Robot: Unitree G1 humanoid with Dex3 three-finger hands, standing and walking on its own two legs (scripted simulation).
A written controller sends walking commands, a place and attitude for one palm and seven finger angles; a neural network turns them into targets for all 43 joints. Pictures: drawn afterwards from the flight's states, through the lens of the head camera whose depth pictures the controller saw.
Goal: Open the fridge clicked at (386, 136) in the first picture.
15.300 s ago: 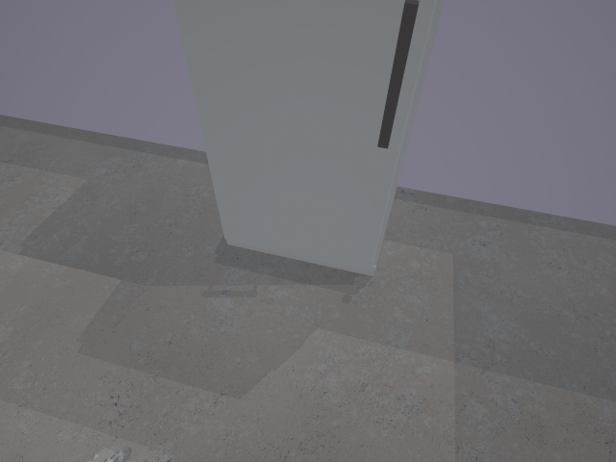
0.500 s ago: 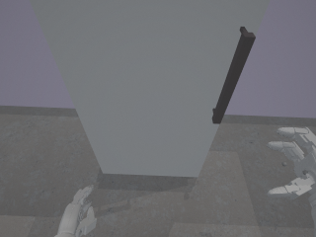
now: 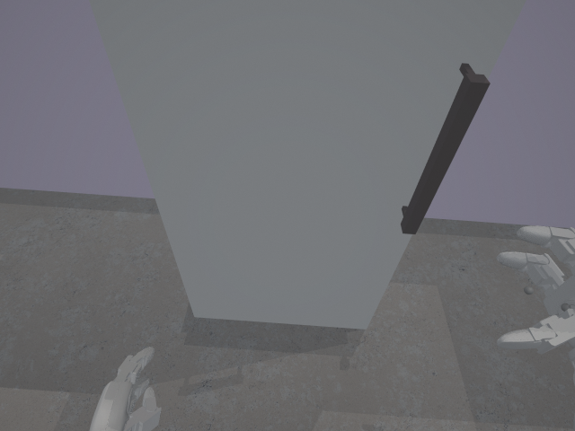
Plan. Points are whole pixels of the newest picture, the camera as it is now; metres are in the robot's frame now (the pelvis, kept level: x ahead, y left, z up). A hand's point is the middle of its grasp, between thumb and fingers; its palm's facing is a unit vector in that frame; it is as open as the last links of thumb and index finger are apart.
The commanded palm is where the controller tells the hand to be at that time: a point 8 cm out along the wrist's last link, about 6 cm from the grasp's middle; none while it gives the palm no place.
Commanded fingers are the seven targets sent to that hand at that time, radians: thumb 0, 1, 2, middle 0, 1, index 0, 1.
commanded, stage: raise the hand to about handle height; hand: right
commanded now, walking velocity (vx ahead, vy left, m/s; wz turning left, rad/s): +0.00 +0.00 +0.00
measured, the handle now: (432, 160) +0.55 -0.24 +0.10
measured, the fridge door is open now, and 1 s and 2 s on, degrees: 0 0 0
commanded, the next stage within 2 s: move the hooked fingers beside the handle in 0.12 s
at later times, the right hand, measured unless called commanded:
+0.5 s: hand (520, 271) +0.30 -0.28 +0.11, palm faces +0.09 +1.00 -0.02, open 14.0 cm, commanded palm +0.28 -0.33 +0.11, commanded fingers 0.00 0.50 -0.30 0.30 1.20 0.30 1.20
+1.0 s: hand (500, 229) +0.37 -0.28 +0.12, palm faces +0.04 +1.00 +0.00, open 14.0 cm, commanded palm +0.35 -0.33 +0.11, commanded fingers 0.00 0.50 -0.30 0.30 1.20 0.30 1.20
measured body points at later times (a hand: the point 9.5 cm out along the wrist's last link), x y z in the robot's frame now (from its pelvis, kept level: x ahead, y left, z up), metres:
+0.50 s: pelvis -0.01 +0.00 +0.00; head +0.01 +0.01 +0.45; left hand +0.15 +0.25 -0.09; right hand +0.29 -0.34 +0.11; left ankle -0.01 +0.10 -0.73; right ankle +0.02 -0.12 -0.73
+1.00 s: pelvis +0.00 -0.02 -0.01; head +0.03 -0.02 +0.44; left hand +0.11 +0.23 -0.10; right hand +0.37 -0.34 +0.12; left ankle -0.01 +0.10 -0.73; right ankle +0.02 -0.12 -0.73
